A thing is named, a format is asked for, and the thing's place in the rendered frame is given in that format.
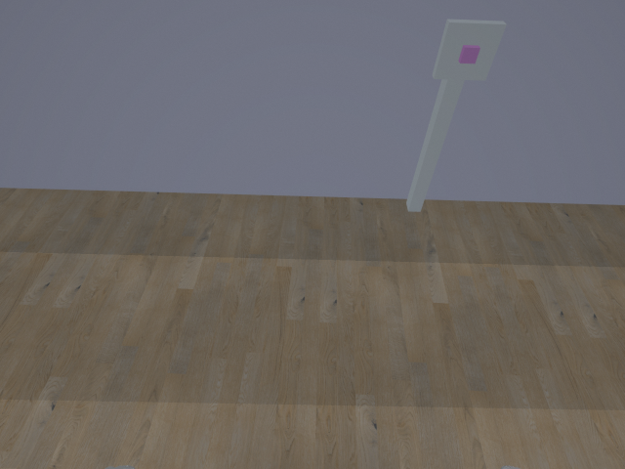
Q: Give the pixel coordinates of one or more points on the button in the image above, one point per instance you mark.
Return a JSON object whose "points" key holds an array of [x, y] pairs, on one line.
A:
{"points": [[469, 54]]}

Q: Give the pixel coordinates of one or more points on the panel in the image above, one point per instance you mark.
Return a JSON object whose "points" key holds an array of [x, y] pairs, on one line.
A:
{"points": [[487, 35]]}

